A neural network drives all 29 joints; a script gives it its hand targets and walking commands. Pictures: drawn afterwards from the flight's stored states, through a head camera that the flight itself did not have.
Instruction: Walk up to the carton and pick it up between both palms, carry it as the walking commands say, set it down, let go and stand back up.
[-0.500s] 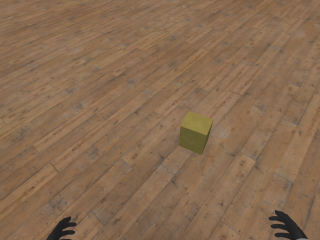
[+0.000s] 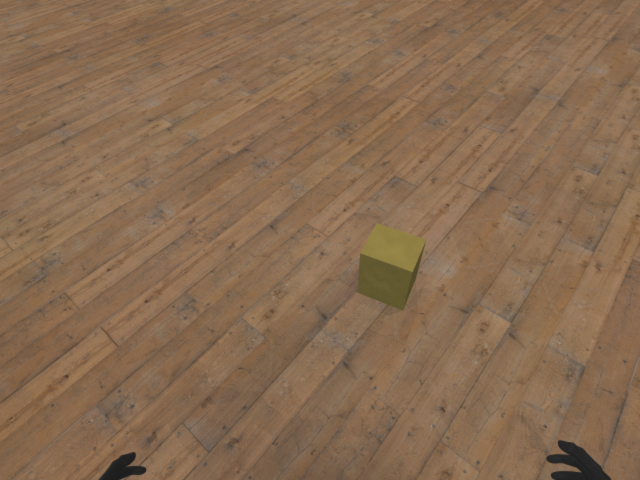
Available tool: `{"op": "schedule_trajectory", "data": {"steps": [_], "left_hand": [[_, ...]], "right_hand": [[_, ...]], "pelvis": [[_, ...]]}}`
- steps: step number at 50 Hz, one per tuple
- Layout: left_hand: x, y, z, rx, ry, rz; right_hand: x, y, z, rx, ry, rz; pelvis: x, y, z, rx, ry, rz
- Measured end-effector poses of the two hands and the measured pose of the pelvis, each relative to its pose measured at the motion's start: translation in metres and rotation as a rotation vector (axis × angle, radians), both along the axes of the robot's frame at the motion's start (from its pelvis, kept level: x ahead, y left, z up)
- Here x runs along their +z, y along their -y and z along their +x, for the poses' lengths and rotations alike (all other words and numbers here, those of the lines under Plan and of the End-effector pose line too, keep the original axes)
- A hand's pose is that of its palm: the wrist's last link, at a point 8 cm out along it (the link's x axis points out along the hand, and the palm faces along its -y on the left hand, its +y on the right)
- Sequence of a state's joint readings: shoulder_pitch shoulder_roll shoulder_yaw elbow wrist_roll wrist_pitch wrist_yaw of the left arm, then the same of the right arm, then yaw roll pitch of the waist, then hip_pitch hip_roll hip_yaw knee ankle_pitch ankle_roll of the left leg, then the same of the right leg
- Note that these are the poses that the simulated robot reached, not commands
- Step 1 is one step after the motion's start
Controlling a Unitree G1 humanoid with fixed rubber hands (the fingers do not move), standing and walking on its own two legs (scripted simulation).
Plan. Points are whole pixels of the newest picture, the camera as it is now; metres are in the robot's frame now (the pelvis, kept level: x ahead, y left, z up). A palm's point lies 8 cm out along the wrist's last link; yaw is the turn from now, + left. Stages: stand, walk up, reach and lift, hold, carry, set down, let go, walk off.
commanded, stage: walk up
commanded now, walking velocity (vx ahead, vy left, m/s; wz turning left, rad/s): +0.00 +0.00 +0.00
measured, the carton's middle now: (389, 267) +0.87 -0.21 -0.66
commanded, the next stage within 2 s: none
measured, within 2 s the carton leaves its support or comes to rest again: neither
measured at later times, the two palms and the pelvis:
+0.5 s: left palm (140, 435) +0.19 +0.28 -0.09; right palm out of the picture +0.08 -0.43 -0.11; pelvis +0.06 -0.06 -0.03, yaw -9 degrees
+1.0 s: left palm (222, 293) +0.41 +0.20 -0.09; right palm out of the picture +0.19 -0.43 -0.07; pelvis +0.23 -0.09 -0.01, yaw -15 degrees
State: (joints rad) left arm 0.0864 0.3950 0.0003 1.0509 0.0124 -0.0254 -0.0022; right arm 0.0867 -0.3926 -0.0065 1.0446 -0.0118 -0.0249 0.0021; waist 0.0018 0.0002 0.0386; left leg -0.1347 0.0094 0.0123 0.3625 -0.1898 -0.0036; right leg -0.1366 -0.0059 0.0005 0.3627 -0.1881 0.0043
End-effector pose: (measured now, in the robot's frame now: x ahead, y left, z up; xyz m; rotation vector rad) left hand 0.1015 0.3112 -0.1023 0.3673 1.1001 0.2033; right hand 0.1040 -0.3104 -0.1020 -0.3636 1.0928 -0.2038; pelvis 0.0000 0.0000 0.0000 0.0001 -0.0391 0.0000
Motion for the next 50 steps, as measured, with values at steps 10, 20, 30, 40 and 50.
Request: {"op": "schedule_trajectory", "data": {"steps": [10, 20, 30, 40, 50], "left_hand": [[0.002, -0.002, 0.003, -0.012, 0.003, -0.005], [0.021, 0.017, 0.063, -0.161, 0.032, 0.03], [0.023, 0.05, 0.097, -0.149, 0.071, 0.079], [0.008, 0.053, 0.172, -0.231, 0.06, 0.047], [0.011, 0.112, 0.313, -0.397, 0.128, -0.007]], "right_hand": [[0.004, 0.004, 0.003, -0.005, 0.029, -0.003], [0.014, 0.088, -0.039, -0.113, 0.044, -0.105], [-0.003, 0.109, 0.021, -0.078, 0.056, -0.041], [0.017, 0.102, 0.096, -0.073, 0.143, -0.077], [0.033, 0.124, 0.086, -0.222, 0.08, -0.12]], "pelvis": [[-0.001, 0.0, 0.003, -0.019, -0.004, 0.006], [-0.009, 0.032, 0.034, -0.127, -0.005, 0.022], [-0.018, 0.07, 0.087, -0.164, -0.005, -0.013], [-0.022, 0.067, 0.161, -0.209, -0.013, 0.004], [-0.015, 0.085, 0.228, -0.264, -0.017, 0.007]]}}
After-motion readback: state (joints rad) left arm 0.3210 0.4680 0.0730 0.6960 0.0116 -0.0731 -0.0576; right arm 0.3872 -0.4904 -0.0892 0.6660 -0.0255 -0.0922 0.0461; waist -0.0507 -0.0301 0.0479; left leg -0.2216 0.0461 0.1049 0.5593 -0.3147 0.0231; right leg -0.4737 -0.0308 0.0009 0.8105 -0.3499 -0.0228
